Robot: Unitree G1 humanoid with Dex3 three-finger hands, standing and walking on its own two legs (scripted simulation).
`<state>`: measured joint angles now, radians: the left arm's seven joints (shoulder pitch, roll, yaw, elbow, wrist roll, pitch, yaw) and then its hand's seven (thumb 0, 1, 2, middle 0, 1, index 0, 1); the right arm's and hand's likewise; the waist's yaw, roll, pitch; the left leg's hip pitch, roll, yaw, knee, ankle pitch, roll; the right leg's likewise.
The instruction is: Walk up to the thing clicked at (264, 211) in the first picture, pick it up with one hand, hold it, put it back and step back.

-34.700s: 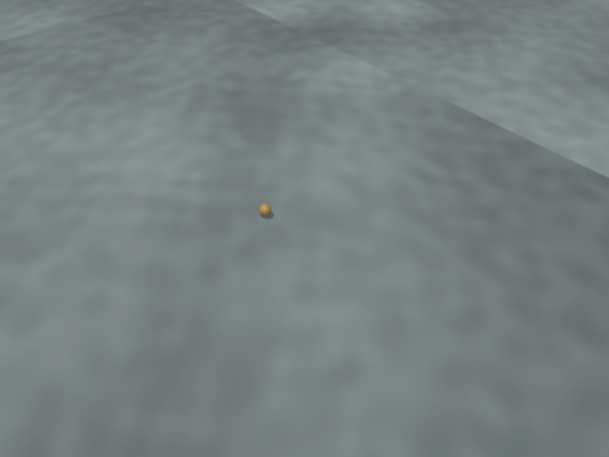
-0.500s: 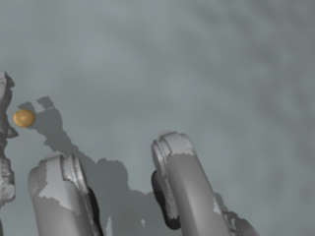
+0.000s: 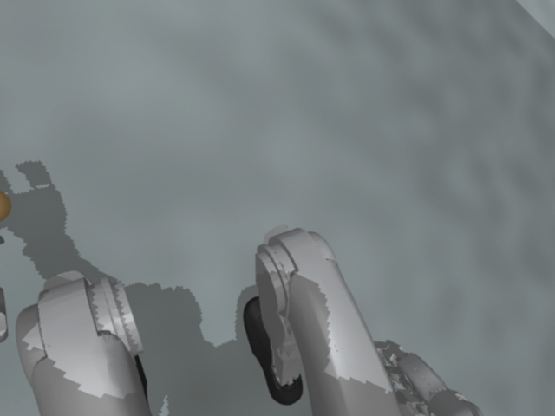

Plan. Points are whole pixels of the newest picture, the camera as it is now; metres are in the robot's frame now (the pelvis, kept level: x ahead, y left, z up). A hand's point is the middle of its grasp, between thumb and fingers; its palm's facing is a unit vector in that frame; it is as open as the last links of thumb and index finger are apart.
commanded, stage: rest palm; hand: left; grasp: from above
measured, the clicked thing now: out of the picture +0.44 +0.32 -0.28
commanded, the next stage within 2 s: close in 1.22 s
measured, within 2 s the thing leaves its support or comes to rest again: neither
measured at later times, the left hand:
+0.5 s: hand out of the picture +0.42 +0.32 -0.24, palm faces -0.43 -0.17 -0.88, open 14.1 cm
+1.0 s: hand out of the picture +0.42 +0.32 -0.26, palm faces -0.44 -0.16 -0.89, open 13.9 cm
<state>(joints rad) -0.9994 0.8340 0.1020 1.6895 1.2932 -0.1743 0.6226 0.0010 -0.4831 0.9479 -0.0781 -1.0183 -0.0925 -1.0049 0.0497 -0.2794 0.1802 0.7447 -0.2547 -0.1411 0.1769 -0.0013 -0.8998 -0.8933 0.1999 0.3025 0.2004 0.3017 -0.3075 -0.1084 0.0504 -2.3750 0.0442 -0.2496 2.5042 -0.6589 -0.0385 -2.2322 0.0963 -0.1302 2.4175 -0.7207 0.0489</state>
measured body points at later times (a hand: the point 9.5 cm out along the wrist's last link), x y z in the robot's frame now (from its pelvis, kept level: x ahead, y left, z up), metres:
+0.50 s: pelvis +0.00 +0.00 +0.00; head +0.27 +0.12 +0.34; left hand +0.44 +0.32 -0.19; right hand +0.08 -0.25 -0.08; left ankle +0.07 +0.14 -0.27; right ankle +0.10 -0.12 -0.27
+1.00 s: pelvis +0.00 +0.01 +0.00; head +0.27 +0.13 +0.34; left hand +0.44 +0.32 -0.21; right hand +0.08 -0.24 -0.07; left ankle +0.07 +0.14 -0.27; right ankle +0.10 -0.12 -0.27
